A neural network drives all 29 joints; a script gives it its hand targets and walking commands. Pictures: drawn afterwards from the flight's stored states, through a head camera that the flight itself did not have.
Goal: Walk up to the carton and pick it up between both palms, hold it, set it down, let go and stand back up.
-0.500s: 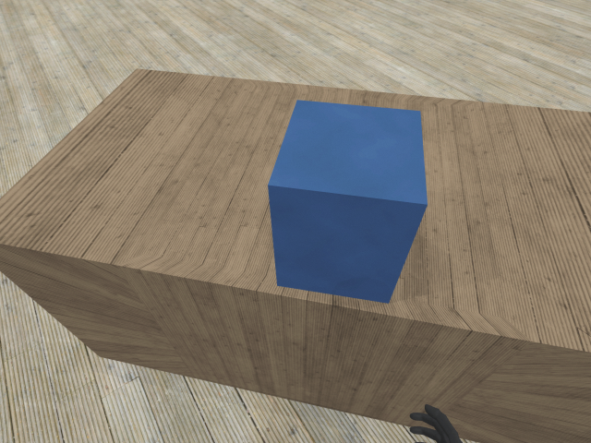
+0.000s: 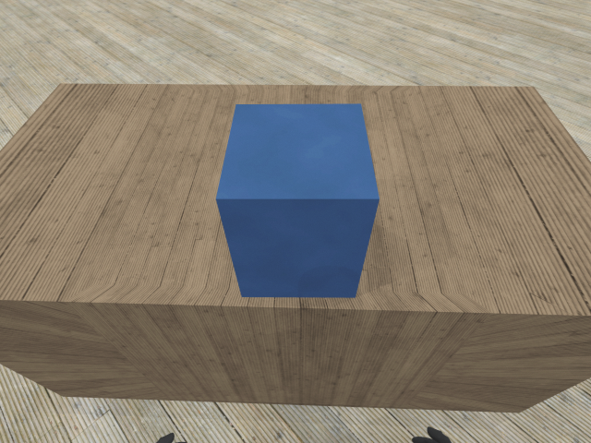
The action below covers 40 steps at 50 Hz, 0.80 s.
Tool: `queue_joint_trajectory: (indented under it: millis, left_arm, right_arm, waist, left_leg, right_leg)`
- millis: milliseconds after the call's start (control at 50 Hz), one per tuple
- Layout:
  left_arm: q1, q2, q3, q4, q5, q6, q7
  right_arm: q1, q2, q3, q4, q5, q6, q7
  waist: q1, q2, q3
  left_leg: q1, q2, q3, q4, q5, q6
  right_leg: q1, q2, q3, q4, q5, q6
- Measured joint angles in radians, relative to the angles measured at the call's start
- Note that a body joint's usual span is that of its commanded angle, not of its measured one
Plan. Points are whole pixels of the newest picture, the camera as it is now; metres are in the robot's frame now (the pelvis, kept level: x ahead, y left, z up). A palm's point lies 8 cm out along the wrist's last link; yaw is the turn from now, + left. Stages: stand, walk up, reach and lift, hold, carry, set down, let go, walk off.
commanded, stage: walk up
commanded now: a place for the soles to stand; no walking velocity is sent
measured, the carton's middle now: (298, 205) +0.47 +0.00 +0.03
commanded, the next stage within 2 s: none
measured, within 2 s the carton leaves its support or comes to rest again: neither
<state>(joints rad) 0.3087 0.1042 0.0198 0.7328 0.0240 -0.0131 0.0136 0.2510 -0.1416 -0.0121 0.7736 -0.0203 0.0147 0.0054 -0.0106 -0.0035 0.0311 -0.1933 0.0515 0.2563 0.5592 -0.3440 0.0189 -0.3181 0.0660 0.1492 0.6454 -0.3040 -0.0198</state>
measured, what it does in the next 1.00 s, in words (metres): stands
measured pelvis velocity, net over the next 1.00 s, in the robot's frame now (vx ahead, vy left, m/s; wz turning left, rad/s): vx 0.01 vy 0.00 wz -0.08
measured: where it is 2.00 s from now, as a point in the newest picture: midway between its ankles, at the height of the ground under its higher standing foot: outside the picture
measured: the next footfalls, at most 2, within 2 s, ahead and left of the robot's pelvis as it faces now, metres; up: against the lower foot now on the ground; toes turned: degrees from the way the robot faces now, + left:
none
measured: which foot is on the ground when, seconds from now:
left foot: down 0.00-1.00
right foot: down 0.00-1.00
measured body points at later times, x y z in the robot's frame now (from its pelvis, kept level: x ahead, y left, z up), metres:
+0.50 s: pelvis +0.01 +0.00 -0.01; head +0.02 -0.02 +0.44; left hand +0.11 +0.21 -0.13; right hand +0.09 -0.23 -0.15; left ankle -0.02 +0.10 -0.73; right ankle +0.02 -0.11 -0.73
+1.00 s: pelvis +0.01 +0.00 -0.01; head +0.03 -0.02 +0.44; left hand +0.12 +0.21 -0.13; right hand +0.08 -0.24 -0.15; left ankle -0.02 +0.10 -0.73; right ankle +0.02 -0.11 -0.73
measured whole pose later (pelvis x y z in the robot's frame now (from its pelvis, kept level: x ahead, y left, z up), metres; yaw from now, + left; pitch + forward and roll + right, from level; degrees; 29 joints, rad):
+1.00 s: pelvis +0.01 +0.00 -0.01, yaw -4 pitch +0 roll +2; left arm 0.32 0.11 0.02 0.70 0.03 0.00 0.04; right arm 0.27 -0.20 -0.02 0.76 -0.02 0.04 0.02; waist -0.01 0.02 0.04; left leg -0.20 0.05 0.26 0.63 -0.41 0.02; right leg -0.35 0.11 0.21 0.72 -0.35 -0.03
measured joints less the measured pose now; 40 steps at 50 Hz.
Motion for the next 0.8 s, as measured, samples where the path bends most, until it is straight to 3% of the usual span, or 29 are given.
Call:
queue_joint_trajectory:
  millis: [800]
  left_arm:
    - [0.007,0.015,-0.001,-0.034,0.001,0.021,0.028]
  right_arm:
    - [0.024,-0.043,-0.005,-0.015,0.001,0.021,0.008]
  waist:
    - [-0.008,-0.003,0.009]
  left_leg:
    - [0.002,0.016,0.062,0.069,-0.068,-0.004]
  right_leg:
    - [-0.040,0.027,0.059,0.105,-0.061,-0.001]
